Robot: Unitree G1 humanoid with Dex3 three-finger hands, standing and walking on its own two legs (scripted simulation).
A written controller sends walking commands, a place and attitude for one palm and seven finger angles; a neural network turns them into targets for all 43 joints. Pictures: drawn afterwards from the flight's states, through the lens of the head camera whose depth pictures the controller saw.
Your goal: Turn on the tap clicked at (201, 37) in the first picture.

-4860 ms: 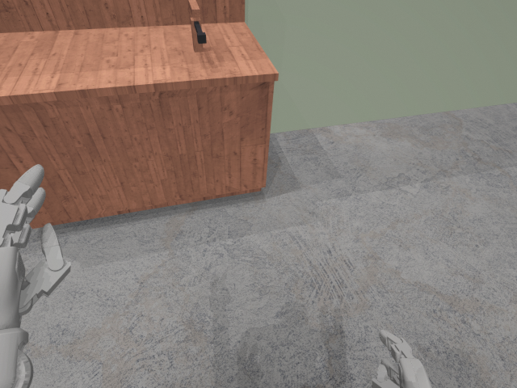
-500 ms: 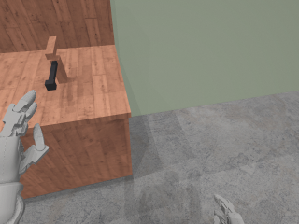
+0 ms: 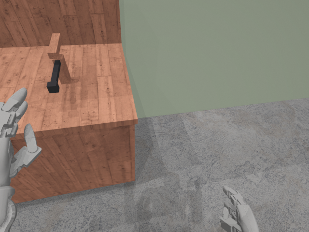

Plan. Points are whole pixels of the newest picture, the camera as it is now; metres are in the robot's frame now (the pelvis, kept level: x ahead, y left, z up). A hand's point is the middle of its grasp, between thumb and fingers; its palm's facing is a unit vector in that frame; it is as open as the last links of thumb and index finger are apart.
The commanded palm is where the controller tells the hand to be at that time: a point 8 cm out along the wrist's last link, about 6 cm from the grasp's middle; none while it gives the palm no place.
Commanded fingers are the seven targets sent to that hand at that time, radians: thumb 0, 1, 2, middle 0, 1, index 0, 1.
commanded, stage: come to a stop and stand still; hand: left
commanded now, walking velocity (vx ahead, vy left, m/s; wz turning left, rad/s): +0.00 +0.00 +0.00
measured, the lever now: (53, 87) +0.50 +0.38 +0.05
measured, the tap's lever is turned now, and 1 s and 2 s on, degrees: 0 0 0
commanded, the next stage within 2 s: look again from close up in 0.24 s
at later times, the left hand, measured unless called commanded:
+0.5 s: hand (43, 144) +0.23 +0.24 +0.16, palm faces +0.39 -0.85 -0.37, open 7.4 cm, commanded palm +0.17 +0.28 +0.17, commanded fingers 0.00 0.90 0.90 -0.20 -0.30 -0.20 -0.30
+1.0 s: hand (42, 144) +0.24 +0.25 +0.15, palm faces +0.40 -0.85 -0.35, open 7.4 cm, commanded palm +0.19 +0.28 +0.17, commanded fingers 0.00 0.90 0.90 -0.20 -0.30 -0.20 -0.30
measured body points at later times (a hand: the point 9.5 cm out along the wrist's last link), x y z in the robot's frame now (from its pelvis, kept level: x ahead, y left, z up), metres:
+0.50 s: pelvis +0.02 -0.01 +0.00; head +0.04 +0.01 +0.45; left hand +0.21 +0.29 +0.18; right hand +0.20 -0.22 -0.07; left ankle +0.01 +0.08 -0.74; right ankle +0.02 -0.12 -0.74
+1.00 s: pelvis +0.03 +0.00 +0.00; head +0.02 +0.01 +0.45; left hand +0.21 +0.29 +0.17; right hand +0.20 -0.23 -0.07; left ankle +0.01 +0.08 -0.74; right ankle +0.02 -0.12 -0.74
